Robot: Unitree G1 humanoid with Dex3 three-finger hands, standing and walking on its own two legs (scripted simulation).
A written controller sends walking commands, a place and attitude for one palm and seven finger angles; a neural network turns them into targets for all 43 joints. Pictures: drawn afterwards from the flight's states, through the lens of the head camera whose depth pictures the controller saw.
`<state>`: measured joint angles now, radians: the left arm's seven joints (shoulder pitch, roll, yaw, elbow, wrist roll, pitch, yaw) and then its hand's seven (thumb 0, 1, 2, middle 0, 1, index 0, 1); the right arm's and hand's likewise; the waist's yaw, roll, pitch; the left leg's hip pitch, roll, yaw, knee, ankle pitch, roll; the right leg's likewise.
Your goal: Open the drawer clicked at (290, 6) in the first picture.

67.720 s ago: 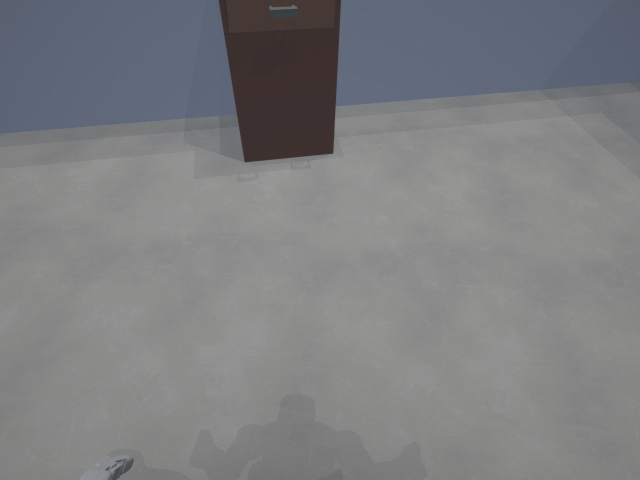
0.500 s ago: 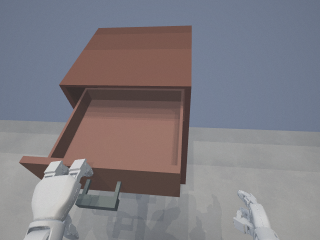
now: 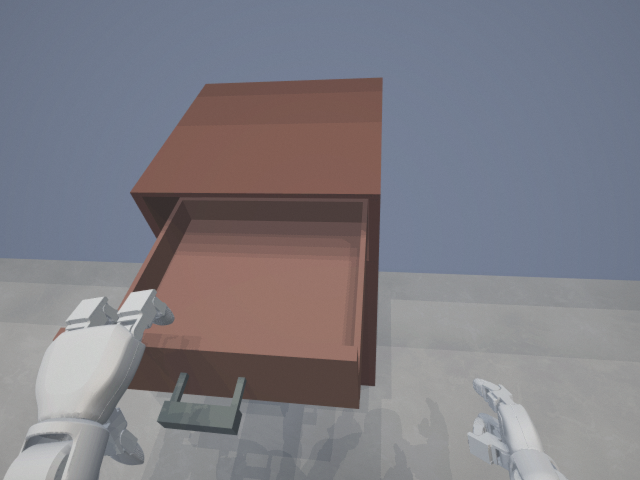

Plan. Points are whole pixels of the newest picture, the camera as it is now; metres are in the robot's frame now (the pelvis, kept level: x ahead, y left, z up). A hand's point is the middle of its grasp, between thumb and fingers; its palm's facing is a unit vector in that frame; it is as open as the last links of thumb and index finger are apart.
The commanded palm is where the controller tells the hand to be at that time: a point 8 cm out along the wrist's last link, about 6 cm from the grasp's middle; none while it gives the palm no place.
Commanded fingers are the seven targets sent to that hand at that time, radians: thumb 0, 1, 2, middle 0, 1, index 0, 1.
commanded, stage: lift the hand off the handle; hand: left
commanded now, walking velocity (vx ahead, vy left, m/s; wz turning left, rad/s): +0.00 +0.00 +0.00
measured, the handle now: (206, 399) +0.22 +0.21 -0.05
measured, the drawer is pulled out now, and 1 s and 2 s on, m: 0.30 0.30 0.30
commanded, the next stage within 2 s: draw the hand back to the body in 0.08 s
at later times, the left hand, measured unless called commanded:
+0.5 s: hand (106, 382) +0.17 +0.26 +0.10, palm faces +0.06 -0.07 -1.00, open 13.8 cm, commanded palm +0.14 +0.25 +0.16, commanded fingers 0.00 -0.50 0.30 -0.30 -1.20 -0.30 -1.20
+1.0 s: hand (124, 356) +0.19 +0.22 +0.14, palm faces +0.34 -0.84 -0.43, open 13.3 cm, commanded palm +0.14 +0.27 +0.17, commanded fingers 0.00 -0.08 0.48 -0.27 -0.93 -0.27 -0.93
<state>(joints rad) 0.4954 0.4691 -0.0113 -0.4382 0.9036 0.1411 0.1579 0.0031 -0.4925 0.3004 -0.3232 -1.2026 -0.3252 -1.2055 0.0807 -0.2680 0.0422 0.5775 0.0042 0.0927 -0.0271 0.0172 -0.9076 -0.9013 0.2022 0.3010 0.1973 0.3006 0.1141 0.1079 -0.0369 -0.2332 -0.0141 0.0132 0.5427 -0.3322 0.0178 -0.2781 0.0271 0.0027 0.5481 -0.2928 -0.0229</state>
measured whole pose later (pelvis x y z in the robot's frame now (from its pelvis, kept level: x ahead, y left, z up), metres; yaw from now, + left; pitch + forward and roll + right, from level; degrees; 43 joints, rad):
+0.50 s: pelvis -0.01 +0.00 +0.00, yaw +0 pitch +0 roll +0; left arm 0.49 0.50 0.06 -0.42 0.88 0.07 0.13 0.00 -0.49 0.30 -0.32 -1.20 -0.32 -1.20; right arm 0.09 -0.27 0.04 0.59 0.00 0.10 -0.03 0.02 -0.91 -0.90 0.20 0.30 0.20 0.30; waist 0.12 0.11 -0.01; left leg -0.21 -0.02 0.01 0.50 -0.30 0.02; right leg -0.25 0.03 0.00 0.50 -0.26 -0.02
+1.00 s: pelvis +0.01 +0.01 +0.01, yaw +2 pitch -3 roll -1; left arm 0.55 0.31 0.17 -0.53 0.04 -0.06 0.12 0.00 -0.36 0.36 -0.31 -1.12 -0.31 -1.12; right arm 0.19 -0.19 0.06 0.59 -0.01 -0.13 -0.09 0.02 -0.91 -0.90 0.20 0.30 0.20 0.30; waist 0.07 0.04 0.02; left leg -0.10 -0.02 -0.01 0.46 -0.31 0.02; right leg -0.13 0.02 -0.02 0.45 -0.28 -0.02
